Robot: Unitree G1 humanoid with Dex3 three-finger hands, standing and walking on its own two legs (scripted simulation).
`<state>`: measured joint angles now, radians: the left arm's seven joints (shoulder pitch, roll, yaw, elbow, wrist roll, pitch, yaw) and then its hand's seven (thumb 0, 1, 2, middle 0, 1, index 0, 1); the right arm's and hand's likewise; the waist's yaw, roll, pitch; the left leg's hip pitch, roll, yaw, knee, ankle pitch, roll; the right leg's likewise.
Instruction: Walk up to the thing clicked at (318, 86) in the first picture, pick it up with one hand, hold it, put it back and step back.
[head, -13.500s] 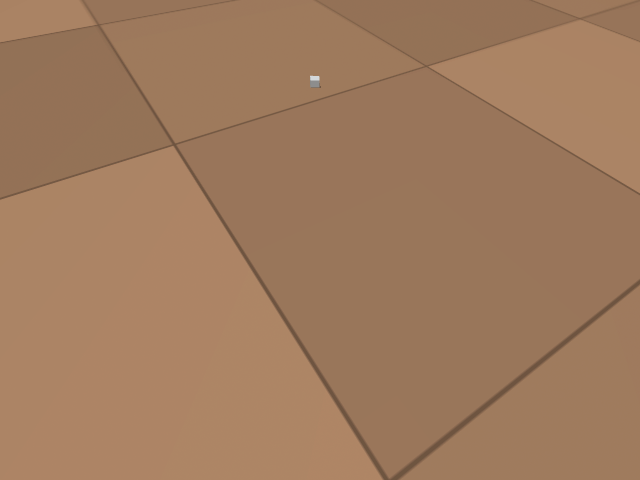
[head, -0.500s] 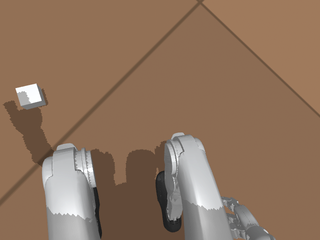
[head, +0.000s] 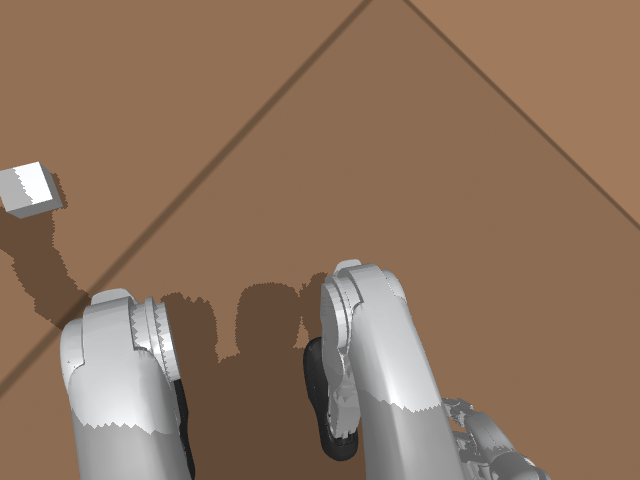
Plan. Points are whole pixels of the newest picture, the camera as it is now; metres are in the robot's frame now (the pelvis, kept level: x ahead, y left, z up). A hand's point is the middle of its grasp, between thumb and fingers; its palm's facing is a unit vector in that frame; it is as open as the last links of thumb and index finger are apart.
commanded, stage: rise first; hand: left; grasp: from above
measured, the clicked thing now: (29, 190) +0.48 +0.35 -0.31
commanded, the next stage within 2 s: approach in 1.62 s
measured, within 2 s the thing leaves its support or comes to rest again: neither
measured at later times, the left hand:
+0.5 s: hand out of the picture +0.42 +0.38 -0.18, palm faces -0.40 -0.16 -0.90, open 12.5 cm
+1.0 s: hand out of the picture +0.42 +0.39 -0.18, palm faces -0.41 -0.16 -0.90, open 12.1 cm
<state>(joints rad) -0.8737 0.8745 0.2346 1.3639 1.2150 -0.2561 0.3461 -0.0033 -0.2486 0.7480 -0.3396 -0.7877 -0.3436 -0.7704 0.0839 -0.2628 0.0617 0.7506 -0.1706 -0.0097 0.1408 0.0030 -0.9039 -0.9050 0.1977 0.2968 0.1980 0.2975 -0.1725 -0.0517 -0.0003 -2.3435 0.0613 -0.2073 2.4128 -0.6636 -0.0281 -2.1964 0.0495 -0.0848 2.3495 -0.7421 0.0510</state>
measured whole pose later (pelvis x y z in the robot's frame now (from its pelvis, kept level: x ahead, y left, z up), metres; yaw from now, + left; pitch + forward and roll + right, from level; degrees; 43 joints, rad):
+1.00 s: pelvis +0.00 +0.00 -0.01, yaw -1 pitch +32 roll -11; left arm -0.91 0.92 0.22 1.41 1.21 -0.23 0.35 0.00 -0.20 0.71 -0.42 -0.71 -0.41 -0.71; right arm 0.10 -0.27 0.11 0.74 -0.18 -0.03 0.17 0.00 -0.91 -0.90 0.20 0.30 0.20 0.30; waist -0.21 -0.06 0.02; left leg -2.36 0.05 -0.23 2.45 -0.66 -0.03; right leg -2.20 0.05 -0.10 2.37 -0.74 0.06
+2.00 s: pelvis -0.01 +0.00 -0.01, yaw -1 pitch +31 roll -10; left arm -1.00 0.87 0.11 1.47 1.23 -0.21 0.40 0.00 -0.25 0.75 -0.36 -0.74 -0.35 -0.74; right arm 0.10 -0.27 0.13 0.74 -0.18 -0.08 0.18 0.00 -0.89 -0.89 0.20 0.30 0.20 0.30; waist -0.24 -0.07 0.02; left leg -2.37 0.05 -0.23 2.44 -0.64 -0.03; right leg -2.22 0.06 -0.10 2.37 -0.71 0.06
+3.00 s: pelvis -0.01 +0.00 -0.02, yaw -3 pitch +30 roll -11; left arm -1.07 0.95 0.15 1.67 1.24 -0.15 0.50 0.00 -0.41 0.88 -0.26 -0.78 -0.22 -0.81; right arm 0.11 -0.30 0.21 0.69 -0.21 -0.12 0.18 0.00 -0.89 -0.90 0.20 0.30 0.20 0.30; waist -0.32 -0.10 0.08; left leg -2.39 0.05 -0.25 2.48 -0.63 -0.03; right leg -2.23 0.07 -0.11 2.38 -0.69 0.06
